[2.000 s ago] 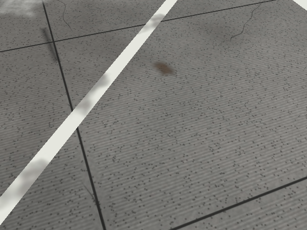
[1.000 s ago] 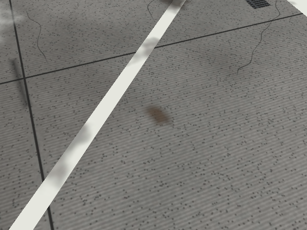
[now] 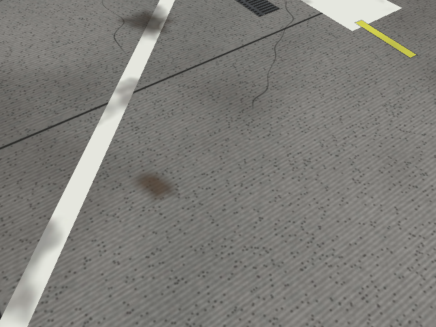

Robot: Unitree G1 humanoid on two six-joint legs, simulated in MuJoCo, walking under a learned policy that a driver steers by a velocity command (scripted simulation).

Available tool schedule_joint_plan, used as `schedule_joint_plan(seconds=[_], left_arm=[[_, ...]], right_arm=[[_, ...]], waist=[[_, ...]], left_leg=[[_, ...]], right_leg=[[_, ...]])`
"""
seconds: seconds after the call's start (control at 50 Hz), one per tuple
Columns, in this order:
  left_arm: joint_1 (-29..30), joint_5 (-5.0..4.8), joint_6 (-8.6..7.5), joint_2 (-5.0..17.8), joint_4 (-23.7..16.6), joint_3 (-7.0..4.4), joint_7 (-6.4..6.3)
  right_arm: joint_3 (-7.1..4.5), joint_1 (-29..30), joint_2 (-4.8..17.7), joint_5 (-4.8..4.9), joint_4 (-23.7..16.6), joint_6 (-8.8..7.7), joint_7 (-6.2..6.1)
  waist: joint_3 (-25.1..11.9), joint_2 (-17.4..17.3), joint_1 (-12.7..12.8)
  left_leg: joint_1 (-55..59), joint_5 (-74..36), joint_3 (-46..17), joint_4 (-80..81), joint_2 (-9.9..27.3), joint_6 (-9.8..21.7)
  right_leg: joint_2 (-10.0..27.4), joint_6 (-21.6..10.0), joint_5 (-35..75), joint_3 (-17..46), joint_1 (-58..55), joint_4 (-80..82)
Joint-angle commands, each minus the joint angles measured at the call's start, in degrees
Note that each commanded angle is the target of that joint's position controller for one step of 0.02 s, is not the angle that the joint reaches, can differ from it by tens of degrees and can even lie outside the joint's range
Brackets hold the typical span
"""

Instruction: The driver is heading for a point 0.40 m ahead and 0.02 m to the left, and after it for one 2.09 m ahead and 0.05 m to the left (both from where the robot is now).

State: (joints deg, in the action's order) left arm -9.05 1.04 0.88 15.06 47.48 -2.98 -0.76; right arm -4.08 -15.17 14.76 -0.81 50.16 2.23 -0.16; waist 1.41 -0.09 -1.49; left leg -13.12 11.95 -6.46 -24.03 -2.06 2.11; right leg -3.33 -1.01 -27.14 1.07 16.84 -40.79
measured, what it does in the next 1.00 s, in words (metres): walks ahead: right foot, then left foot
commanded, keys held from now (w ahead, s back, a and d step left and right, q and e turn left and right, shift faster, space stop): w+q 0.42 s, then w+e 0.58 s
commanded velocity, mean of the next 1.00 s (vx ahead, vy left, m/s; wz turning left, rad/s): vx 0.43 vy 0.00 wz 0.12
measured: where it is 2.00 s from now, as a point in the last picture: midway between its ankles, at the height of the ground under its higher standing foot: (198, 188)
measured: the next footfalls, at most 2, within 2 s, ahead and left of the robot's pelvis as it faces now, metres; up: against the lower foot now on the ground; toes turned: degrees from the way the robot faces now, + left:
right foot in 0.06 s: +0.02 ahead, -0.10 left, +0.00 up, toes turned +5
left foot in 0.52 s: +0.29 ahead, +0.17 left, +0.00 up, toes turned +21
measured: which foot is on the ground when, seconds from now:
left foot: down 0.00-0.06, up 0.08-0.50, down 0.52-1.00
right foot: up 0.00-0.04, down 0.06-0.52, up 0.54-1.00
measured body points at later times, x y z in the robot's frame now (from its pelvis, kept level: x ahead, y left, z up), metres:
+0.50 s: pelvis +0.15 +0.03 -0.02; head +0.20 +0.04 +0.43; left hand +0.02 +0.26 -0.15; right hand +0.43 -0.11 -0.12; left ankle +0.25 +0.16 -0.73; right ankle -0.01 -0.11 -0.74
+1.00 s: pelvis +0.41 +0.12 -0.02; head +0.45 +0.13 +0.43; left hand +0.55 +0.37 -0.14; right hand +0.41 -0.13 -0.16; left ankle +0.26 +0.16 -0.74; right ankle +0.59 +0.04 -0.71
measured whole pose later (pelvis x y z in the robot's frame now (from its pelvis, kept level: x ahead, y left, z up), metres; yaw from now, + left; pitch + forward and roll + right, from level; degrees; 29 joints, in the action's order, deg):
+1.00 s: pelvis +0.41 +0.12 -0.02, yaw +5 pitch +1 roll +1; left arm -5.0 1.8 -0.7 12.7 47.3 -1.8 3.8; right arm -1.6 -23.0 12.1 -1.1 55.1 -5.1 -1.3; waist 3.7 1.1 -2.1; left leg 8.0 21.3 16.1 -12.2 -2.6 2.2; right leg 2.5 -5.5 -1.7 -6.6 35.1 -38.3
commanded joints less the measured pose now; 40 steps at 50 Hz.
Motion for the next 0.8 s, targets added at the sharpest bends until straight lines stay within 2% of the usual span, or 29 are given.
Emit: schedule_joint_plan(seconds=[0.02, 0.04, 0.06, 0.08, 0.1, 0.12, 0.14, 0.16, 0.18, 0.22, 0.28, 0.34, 0.4, 0.44, 0.48, 0.5, 0.52, 0.54, 0.56, 0.58, 0.6, 0.62, 0.64, 0.66, 0.68, 0.74, 0.8], left_arm=[[-2.0, -0.40, -1.91, 2.7, -3.6, -0.47, 0.22], [-7.3, -0.52, -2.20, 2.5, -2.0, -0.54, -0.25], [-12.9, -0.28, -2.56, 5.3, -0.4, -1.29, -1.08], [-16.6, 0.18, -2.90, 10.5, -0.3, -2.20, -1.94], [-12.2, 1.56, -2.90, 16.0, -1.6, -3.33, -1.87], [-8.9, 1.81, -3.20, 12.2, -2.1, -2.56, -1.78], [-5.7, 0.81, -3.71, 8.9, -2.8, -1.66, -1.53], [-4.5, 0.45, -4.33, 7.7, -3.3, -1.28, -1.24], [-5.5, 0.33, -4.95, 7.4, -3.0, -1.16, -1.29], [-9.4, 0.36, -5.79, 6.8, -1.5, -1.04, -0.68], [-14.4, 0.53, -6.12, 6.3, 0.3, -0.93, 0.09], [-15.6, 0.55, -6.19, 6.2, 1.1, -0.73, 0.24], [-16.9, 0.43, -6.23, 6.9, 2.3, -0.69, 0.03], [-18.7, 0.41, -5.96, 7.0, 3.9, -0.51, -0.12], [-19.8, 0.17, -5.69, 8.0, 5.9, -0.29, -0.16], [-19.6, 0.12, -5.39, 9.1, 6.6, -0.36, -0.12], [-18.5, -0.58, -5.09, 9.5, 6.8, -0.26, -0.13], [-17.5, -1.22, -5.24, 7.3, 5.2, 0.54, 0.23], [-22.2, -2.56, -5.17, -0.4, 2.6, 1.99, 1.40], [-15.1, -1.82, -5.23, 7.7, 2.6, -0.41, 0.73], [-11.9, -2.27, -5.55, 6.4, 1.1, -0.50, 0.86], [-12.6, -1.89, -5.76, 4.8, 1.9, -0.07, 0.98], [-13.8, -1.05, -5.02, 3.9, 3.4, -0.18, 1.03], [-16.4, 0.03, -3.88, 2.8, 4.6, -0.03, 1.36], [-17.2, 0.31, -3.08, 2.0, 5.1, -0.12, 1.81], [-13.4, 0.34, -1.93, 0.8, 4.0, -0.43, 2.91], [-6.8, 0.28, -1.78, 0.7, 1.8, -0.50, 3.50]], right_arm=[[-3.06, 4.9, 9.9, 0.18, -4.4, 0.21, 0.58], [-3.32, 7.5, 9.8, 0.47, -5.3, 0.37, 0.65], [-3.21, 9.0, 8.2, 0.43, -6.3, -0.01, 0.37], [-1.71, 7.5, 2.3, 0.57, -7.6, -0.73, 0.36], [-1.36, 9.5, 3.0, -0.15, -9.4, -1.28, 0.25], [-1.88, 10.4, 6.3, -0.77, -9.6, -1.71, 0.83], [-2.28, 7.9, 7.0, -0.58, -8.1, -2.02, 1.78], [-2.31, 5.5, 6.9, -0.70, -6.7, -2.11, 2.47], [-2.25, 5.0, 6.6, -1.26, -6.1, -2.04, 3.09], [-1.74, 6.6, 5.5, -1.35, -6.8, -1.78, 3.95], [-1.17, 11.5, 4.9, -1.26, -9.0, -1.47, 4.76], [-0.35, 16.1, 4.0, -1.45, -11.1, -1.61, 5.38], [0.78, 21.4, 2.8, -1.56, -13.9, -1.93, 6.07], [1.30, 22.3, 2.2, -1.74, -14.8, -2.11, 5.92], [1.16, 17.3, 2.4, -2.03, -13.3, -2.52, 4.64], [0.54, 10.9, 3.8, -2.04, -11.3, -2.94, 3.83], [-0.24, 0.7, 5.4, -2.42, -7.8, -3.72, 2.94], [-1.57, -9.2, 9.8, -3.59, -5.2, -4.28, 1.81], [-2.47, -10.4, 15.0, -3.55, -5.0, -4.49, 1.19], [-2.80, -10.4, 14.5, -1.25, -5.3, -4.25, 0.72], [-1.86, -4.7, 11.9, -0.98, -4.3, -4.44, 0.43], [-0.75, -1.5, 7.6, -0.97, -4.2, -5.06, 0.67], [-0.09, 0.8, 5.3, -0.89, -4.1, -5.72, 0.67], [0.49, 2.0, 3.5, -0.52, -3.7, -6.17, 0.53], [0.74, 1.4, 2.8, -0.53, -3.3, -6.81, 0.50], [0.41, -1.1, 4.0, -0.10, -1.6, -8.38, 0.36], [0.63, -3.6, 3.4, -0.26, -0.4, -8.59, 0.11]], waist=[[-0.5, -8.5, 3.1], [-0.7, -7.2, 6.3], [-0.7, -3.3, 8.7], [-3.1, 10.7, 8.6], [2.1, 13.1, 6.8], [5.9, 5.7, 4.0], [6.5, 4.0, 1.5], [5.8, 4.6, 0.9], [4.9, 5.4, 1.3], [3.9, 5.1, 2.6], [4.6, 5.0, 4.6], [6.0, 5.5, 5.5], [7.1, 6.0, 6.7], [6.9, 6.1, 6.7], [3.6, 7.6, 3.7], [-0.2, 8.0, 0.2], [-5.7, 7.2, -4.9], [-12.8, 3.4, -8.8], [-21.8, -11.2, -4.5], [-20.5, -1.4, -7.7], [-10.1, -2.7, -3.8], [-4.5, -1.6, -1.5], [-2.1, -2.1, 0.3], [-1.0, -3.7, 2.0], [-0.9, -4.2, 2.5], [1.9, -3.9, 3.2], [4.0, -4.1, 2.2]], left_leg=[[-4.2, 18.5, -15.7, 10.9, 9.0, 9.3], [-9.4, 19.5, -13.9, 8.0, 6.4, 7.3], [-18.8, 21.9, -10.7, 1.5, 2.7, 4.0], [-26.1, 24.0, -1.9, -16.9, -3.4, 1.4], [-33.6, 18.5, 0.6, -25.2, -4.0, 0.7], [-32.1, 12.4, -2.8, -30.0, 0.7, 1.6], [-31.1, 8.4, -2.2, -31.5, 1.6, 1.1], [-30.2, 5.5, -0.9, -33.0, 1.9, 0.2], [-30.1, 3.4, 0.8, -35.6, 2.3, -0.5], [-31.6, 0.4, 2.1, -38.3, 3.1, -1.0], [-35.1, -2.1, 3.2, -36.8, 3.7, -1.7], [-34.3, -4.8, 5.9, -29.8, 4.0, -1.8], [-29.7, -5.4, 11.1, -20.2, 4.1, -0.3], [-24.7, -2.8, 13.3, -14.4, 2.7, 2.0], [-14.0, 1.1, 15.3, -11.3, -1.6, 5.2], [-6.6, 2.7, 15.4, -9.7, -3.5, 6.9], [7.3, -1.5, 14.3, -4.6, -3.6, 8.5], [24.4, 3.9, 3.3, -3.1, 7.2, 10.8], [39.7, 4.2, -27.3, 1.0, 28.3, 17.1], [32.1, 0.6, -29.4, 5.3, 26.9, 15.8], [22.9, -3.2, -17.7, 7.0, 24.2, 13.5], [15.3, -7.8, -11.0, 9.5, 21.4, 11.1], [10.9, -8.9, -5.7, 11.2, 18.7, 8.8], [6.8, -9.4, -1.4, 13.0, 16.6, 7.4], [5.1, -10.1, 0.7, 14.2, 16.2, 7.1], [4.9, -13.3, 6.1, 16.9, 15.2, 6.1], [6.9, -16.6, 10.8, 17.7, 14.3, 5.4]], right_leg=[[-1.1, 0.0, 2.0, -1.5, -4.8, 10.6], [-1.4, -0.8, 8.5, -2.6, -13.6, 19.8], [1.5, -1.8, 8.4, 0.3, -24.3, 24.6], [17.6, -3.6, -9.7, 18.4, -29.9, 32.4], [27.2, -8.5, -19.5, 34.9, -20.7, 37.8], [26.4, -10.1, -19.0, 32.8, -15.5, 37.5], [22.9, -8.8, -14.4, 26.4, -14.9, 37.1], [19.7, -7.5, -6.6, 19.7, -15.8, 37.0], [17.9, -7.1, 0.0, 14.7, -16.7, 36.7], [16.4, -6.7, 10.4, 8.2, -18.6, 35.3], [16.7, -6.9, 18.5, 3.3, -20.9, 34.2], [16.7, -6.8, 27.0, -1.5, -20.7, 33.5], [17.1, -6.4, 34.0, -5.8, -20.4, 32.7], [17.7, -6.1, 43.0, -7.6, -21.2, 30.4], [18.4, -6.3, 67.1, -8.7, -21.6, 23.3], [18.4, -6.3, 75.3, -8.8, -21.7, 15.4], [17.3, -5.5, 72.6, -9.9, -16.8, 4.1], [14.8, -4.7, 51.5, -9.4, -3.9, -11.7], [3.9, -2.3, -4.7, -7.2, 16.4, -33.7], [3.2, -3.5, -0.2, 4.3, 17.6, -38.4], [5.8, -3.9, 5.7, 4.3, 19.1, -36.1], [7.9, -4.0, 8.8, 2.9, 17.4, -31.6], [9.0, -3.7, 10.3, 2.5, 15.0, -28.7], [9.4, -3.2, 11.2, 2.1, 11.9, -27.1], [9.3, -2.9, 11.8, 2.0, 10.4, -26.6], [9.6, -2.4, 15.8, 1.3, 15.5, -24.6], [9.8, -1.8, 22.2, 0.4, 22.3, -20.4]])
